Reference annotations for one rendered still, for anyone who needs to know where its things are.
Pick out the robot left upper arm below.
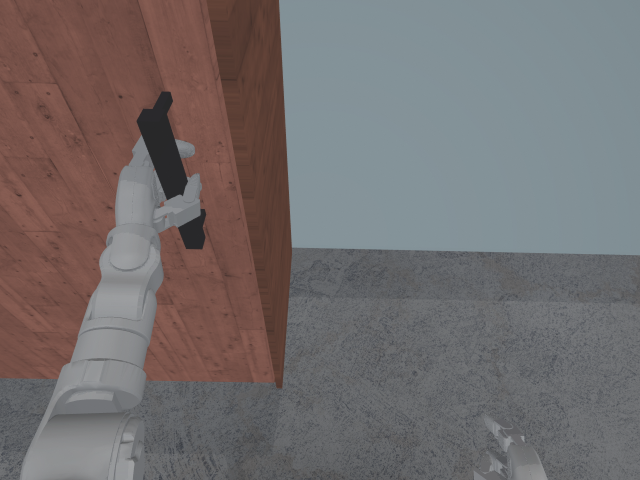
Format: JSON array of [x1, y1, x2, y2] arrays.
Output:
[[25, 412, 145, 480]]

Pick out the handle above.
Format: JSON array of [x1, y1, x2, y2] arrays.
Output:
[[137, 92, 206, 249]]

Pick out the left robot hand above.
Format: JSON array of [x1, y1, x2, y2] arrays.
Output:
[[115, 135, 202, 233]]

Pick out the right robot hand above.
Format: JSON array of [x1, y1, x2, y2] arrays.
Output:
[[474, 413, 548, 480]]

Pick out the wardrobe door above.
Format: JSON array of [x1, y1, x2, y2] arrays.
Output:
[[0, 0, 275, 383]]

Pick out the left robot forearm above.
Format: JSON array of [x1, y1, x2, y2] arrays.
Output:
[[20, 224, 164, 480]]

